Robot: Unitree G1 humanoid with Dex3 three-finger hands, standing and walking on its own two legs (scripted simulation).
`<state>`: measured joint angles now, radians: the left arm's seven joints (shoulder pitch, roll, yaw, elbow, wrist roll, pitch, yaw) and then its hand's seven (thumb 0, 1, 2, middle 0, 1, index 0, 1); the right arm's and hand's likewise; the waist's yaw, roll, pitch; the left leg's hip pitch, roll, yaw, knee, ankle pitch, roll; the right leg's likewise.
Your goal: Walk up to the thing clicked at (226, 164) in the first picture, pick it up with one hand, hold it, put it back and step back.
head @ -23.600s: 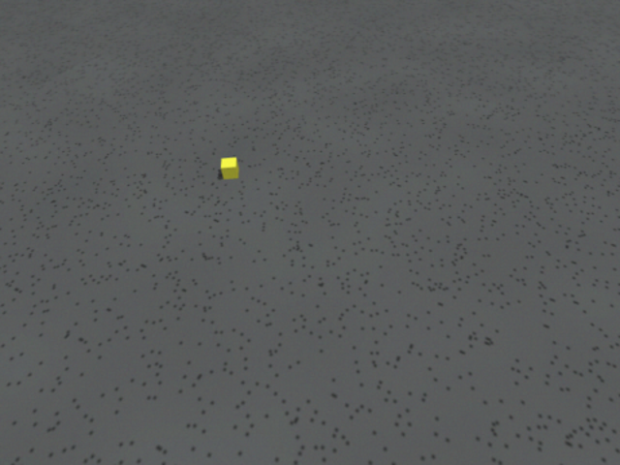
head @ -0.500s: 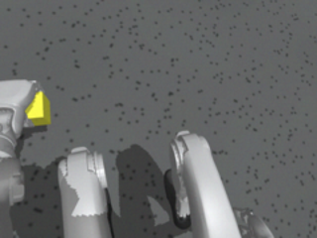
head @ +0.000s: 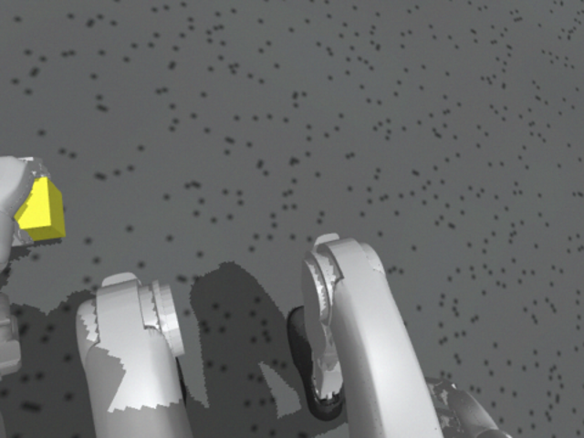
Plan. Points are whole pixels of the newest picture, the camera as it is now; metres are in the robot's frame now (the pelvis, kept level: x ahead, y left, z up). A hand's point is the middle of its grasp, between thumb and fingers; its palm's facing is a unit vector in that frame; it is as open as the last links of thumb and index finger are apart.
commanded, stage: rest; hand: left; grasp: from above
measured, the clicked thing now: (28, 211) +0.44 +0.31 -0.23
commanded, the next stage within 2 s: open in 0.96 s
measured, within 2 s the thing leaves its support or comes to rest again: neither
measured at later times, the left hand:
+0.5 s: hand (26, 213) +0.43 +0.31 -0.23, palm faces -0.46 -0.09 -0.88, open 9.8 cm
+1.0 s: hand (27, 209) +0.44 +0.31 -0.23, palm faces -0.46 -0.10 -0.88, open 9.8 cm
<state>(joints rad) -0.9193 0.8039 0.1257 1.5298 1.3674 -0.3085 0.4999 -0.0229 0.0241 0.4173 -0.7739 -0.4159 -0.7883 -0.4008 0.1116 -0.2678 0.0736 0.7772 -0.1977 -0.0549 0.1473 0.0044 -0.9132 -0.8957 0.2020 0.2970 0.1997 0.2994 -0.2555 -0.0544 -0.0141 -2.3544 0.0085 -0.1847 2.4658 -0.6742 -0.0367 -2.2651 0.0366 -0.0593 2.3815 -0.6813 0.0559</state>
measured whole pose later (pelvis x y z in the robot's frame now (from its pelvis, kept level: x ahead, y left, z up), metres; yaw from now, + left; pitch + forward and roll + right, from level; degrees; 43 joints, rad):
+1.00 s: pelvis +0.00 +0.01 -0.02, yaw -4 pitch +27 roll -12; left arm -0.96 0.94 0.15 1.72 1.35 -0.31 0.61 -0.02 0.02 0.42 -0.78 -0.41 -0.80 -0.39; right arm 0.07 -0.30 0.20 0.74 -0.30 -0.16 0.22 0.00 -0.91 -0.90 0.20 0.30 0.20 0.30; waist -0.33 -0.10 0.08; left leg -2.36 0.01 -0.25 2.57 -0.71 -0.03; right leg -2.25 0.07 -0.11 2.43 -0.68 0.07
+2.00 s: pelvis +0.00 +0.01 -0.02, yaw -5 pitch +27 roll -13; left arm -0.93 0.96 0.14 1.66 1.31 -0.30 0.55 0.00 -0.33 0.87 -0.26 -0.82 -0.25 -0.82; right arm 0.07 -0.31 0.23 0.72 -0.30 -0.17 0.25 0.00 -0.90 -0.90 0.20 0.30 0.20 0.30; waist -0.33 -0.12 0.11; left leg -2.35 0.01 -0.27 2.57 -0.71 -0.03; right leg -2.23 0.06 -0.12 2.41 -0.68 0.08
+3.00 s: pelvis -0.02 +0.00 +0.03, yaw +2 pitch +30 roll -7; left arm -0.91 0.77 0.05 1.43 1.26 -0.30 0.32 0.00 -0.31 0.84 -0.27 -0.81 -0.27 -0.81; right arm 0.13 -0.33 0.08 0.70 -0.14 0.00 0.12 0.01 -0.90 -0.89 0.20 0.30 0.20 0.30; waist -0.22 -0.04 -0.04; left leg -2.27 0.00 -0.16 2.35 -0.61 -0.03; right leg -2.18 0.02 -0.06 2.27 -0.63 0.04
